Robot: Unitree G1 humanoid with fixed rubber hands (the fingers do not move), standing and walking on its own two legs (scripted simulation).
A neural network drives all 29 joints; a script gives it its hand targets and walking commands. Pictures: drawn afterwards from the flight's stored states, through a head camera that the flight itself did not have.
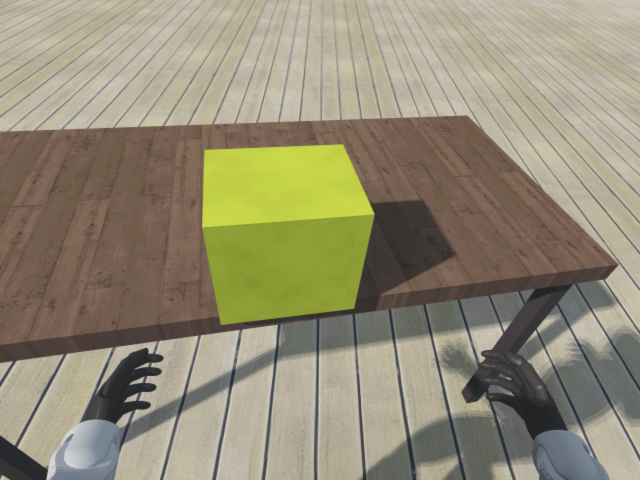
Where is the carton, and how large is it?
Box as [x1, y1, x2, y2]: [202, 144, 374, 324]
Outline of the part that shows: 342,144 215,149 204,151 202,229 221,324 353,308 374,214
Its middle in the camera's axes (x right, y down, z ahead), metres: -0.06 -0.01 +0.63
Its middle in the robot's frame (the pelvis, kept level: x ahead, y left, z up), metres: +0.48 +0.05 +0.04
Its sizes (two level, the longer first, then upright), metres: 0.224 0.182 0.213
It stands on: a table, 0.71 m high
